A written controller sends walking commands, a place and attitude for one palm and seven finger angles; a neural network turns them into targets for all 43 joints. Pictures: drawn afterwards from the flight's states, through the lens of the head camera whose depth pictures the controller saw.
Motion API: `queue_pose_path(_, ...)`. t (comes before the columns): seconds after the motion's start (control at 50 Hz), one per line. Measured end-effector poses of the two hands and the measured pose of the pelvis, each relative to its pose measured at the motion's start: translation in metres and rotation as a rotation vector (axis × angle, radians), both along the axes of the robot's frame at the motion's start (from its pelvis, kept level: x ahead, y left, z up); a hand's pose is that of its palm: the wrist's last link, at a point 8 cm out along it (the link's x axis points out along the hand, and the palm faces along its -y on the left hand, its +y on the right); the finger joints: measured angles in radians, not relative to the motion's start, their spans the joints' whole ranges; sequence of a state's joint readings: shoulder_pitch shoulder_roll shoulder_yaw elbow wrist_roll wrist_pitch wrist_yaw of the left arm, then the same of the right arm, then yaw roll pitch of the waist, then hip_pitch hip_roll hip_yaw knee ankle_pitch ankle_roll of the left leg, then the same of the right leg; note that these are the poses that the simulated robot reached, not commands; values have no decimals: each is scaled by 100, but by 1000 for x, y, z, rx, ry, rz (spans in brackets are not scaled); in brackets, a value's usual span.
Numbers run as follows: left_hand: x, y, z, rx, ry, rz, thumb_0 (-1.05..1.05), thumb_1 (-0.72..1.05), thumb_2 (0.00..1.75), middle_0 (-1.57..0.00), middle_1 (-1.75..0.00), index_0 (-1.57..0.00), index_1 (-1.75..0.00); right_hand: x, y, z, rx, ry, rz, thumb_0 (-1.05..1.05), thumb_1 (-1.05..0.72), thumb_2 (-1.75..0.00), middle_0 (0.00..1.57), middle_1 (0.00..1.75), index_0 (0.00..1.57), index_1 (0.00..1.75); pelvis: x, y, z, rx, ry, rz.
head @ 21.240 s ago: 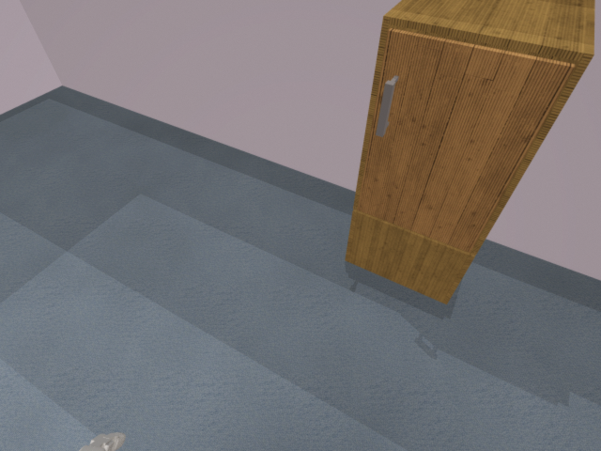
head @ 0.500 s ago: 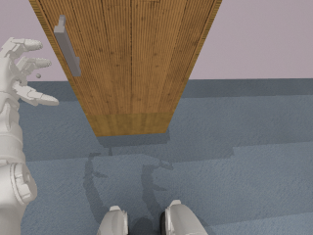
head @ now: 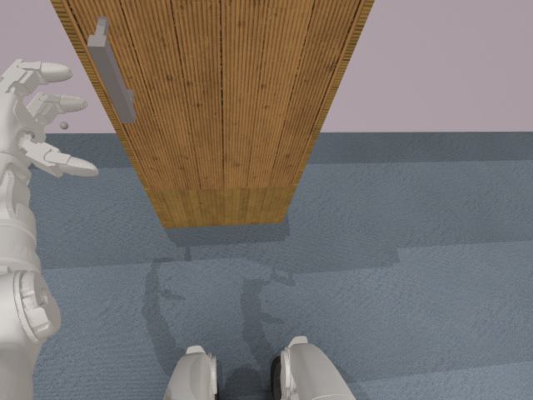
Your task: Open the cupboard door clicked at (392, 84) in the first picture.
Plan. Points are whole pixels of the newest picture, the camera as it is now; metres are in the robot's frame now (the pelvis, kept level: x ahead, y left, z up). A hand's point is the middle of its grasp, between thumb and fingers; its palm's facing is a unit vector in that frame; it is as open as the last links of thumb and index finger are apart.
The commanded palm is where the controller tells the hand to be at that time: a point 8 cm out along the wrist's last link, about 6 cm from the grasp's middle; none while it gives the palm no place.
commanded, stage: slide the fingers in behind the handle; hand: left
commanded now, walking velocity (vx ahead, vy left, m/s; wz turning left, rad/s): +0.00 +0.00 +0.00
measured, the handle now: (116, 74) +0.57 +0.20 +0.07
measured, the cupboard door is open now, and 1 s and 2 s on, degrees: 0 1 1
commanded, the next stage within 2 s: move the hooked fingers beside the handle in 1.58 s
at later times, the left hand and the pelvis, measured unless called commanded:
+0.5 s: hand (86, 122) +0.49 +0.23 +0.06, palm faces -0.01 -1.00 -0.01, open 14.0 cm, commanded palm +0.47 +0.27 +0.07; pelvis +0.00 +0.00 +0.00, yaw +0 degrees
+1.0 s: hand (104, 122) +0.49 +0.21 +0.06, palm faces +0.03 -1.00 -0.02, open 14.2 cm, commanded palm +0.47 +0.24 +0.07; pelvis +0.01 +0.00 +0.01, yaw +0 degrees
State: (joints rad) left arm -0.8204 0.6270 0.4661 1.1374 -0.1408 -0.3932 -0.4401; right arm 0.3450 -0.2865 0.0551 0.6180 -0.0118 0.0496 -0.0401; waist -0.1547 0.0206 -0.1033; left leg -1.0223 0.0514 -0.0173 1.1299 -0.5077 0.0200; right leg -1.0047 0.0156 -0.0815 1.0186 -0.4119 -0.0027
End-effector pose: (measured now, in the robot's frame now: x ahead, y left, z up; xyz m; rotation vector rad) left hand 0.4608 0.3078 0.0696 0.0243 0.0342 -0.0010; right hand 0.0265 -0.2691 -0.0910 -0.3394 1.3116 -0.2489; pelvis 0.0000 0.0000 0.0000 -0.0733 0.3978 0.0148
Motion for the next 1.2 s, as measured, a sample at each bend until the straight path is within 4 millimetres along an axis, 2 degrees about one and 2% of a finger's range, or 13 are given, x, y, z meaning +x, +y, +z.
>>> queue_pose_path(0.36,6,-13,-3,2,15,6,-1,-50,30,-30,-120,-30,-120,-11,9,0,28,7,-29,1,-91,-90,21,30,20,30,2,2,2,2,-1,-10)
queue_pose_path(0.78,15,-44,-6,-12,2,6,-1,-50,30,-30,-120,-30,-120,2,15,-1,51,-13,-28,1,-91,-90,21,30,20,30,9,4,4,8,-2,-11)
queue_pose_path(0.96,11,-47,-5,-6,12,28,-1,-50,30,-28,-120,-27,-119,4,14,-3,68,-5,-24,1,-91,-90,21,30,20,30,11,2,6,11,-6,-7)
queue_pose_path(1.2,-5,-54,-5,-3,9,59,-1,-50,30,-23,-118,-21,-119,17,10,-4,78,-19,13,1,-91,-90,21,30,20,30,12,-2,8,12,-24,18)
